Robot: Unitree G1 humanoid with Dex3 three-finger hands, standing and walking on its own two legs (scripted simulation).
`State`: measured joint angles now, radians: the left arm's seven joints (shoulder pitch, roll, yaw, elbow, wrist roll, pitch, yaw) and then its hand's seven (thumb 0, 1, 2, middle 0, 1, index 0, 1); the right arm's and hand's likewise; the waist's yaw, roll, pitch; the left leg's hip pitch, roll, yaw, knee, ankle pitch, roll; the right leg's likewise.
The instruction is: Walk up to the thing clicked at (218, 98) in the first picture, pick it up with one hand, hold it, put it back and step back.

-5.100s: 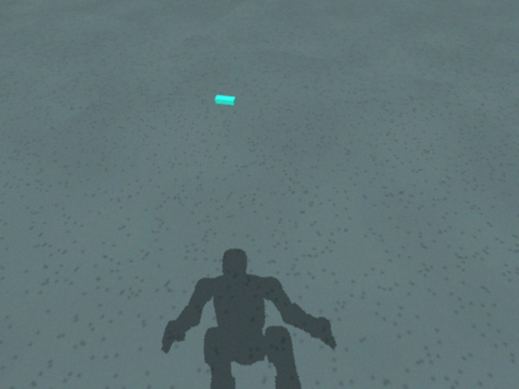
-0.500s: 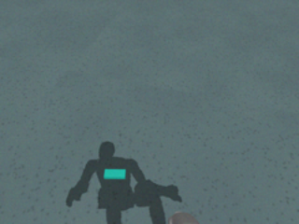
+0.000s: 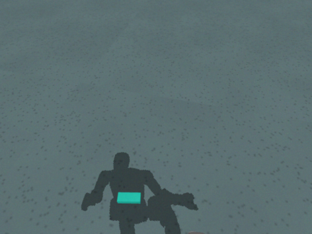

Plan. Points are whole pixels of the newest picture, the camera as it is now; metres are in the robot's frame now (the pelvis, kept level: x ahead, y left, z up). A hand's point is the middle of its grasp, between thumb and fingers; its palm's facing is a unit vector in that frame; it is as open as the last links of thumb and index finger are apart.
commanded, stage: walk up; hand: left
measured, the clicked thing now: (129, 197) +0.45 +0.19 -0.73
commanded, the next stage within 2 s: stand in 1.34 s
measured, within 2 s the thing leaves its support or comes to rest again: neither
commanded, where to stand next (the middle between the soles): +0.08 -0.03 m, yaw +1 degrees
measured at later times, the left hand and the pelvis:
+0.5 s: hand out of the picture +0.11 +0.24 -0.13, palm faces +0.00 -0.94 -0.33, open 7.3 cm; pelvis +0.03 -0.01 +0.03, yaw +0 degrees
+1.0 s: hand out of the picture +0.13 +0.24 -0.13, palm faces -0.03 -0.95 -0.32, open 7.3 cm; pelvis +0.04 -0.01 +0.03, yaw -1 degrees
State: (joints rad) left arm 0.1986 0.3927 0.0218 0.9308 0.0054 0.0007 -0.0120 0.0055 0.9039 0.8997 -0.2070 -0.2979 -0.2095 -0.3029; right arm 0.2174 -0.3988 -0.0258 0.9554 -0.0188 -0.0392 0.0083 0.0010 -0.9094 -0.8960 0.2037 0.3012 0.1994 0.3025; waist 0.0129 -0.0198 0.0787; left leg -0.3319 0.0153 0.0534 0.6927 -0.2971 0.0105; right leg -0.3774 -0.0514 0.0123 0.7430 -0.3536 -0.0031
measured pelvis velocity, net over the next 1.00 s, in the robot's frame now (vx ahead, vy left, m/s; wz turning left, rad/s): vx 0.04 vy -0.01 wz -0.01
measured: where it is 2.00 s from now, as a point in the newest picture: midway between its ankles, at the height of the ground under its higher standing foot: outside the picture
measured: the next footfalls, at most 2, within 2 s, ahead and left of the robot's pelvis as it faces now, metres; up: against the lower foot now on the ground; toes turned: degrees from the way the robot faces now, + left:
none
